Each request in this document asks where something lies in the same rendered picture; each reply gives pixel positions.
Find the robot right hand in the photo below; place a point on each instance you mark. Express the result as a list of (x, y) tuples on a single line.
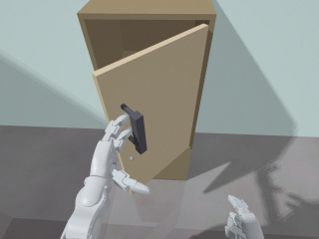
[(247, 224)]

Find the robot left hand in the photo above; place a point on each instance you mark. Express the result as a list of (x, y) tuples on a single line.
[(106, 153)]

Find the left robot forearm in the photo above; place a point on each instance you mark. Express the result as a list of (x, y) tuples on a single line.
[(91, 205)]

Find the cupboard door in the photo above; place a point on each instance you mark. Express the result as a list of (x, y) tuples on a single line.
[(160, 82)]

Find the handle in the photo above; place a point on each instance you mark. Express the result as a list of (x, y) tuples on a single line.
[(138, 129)]

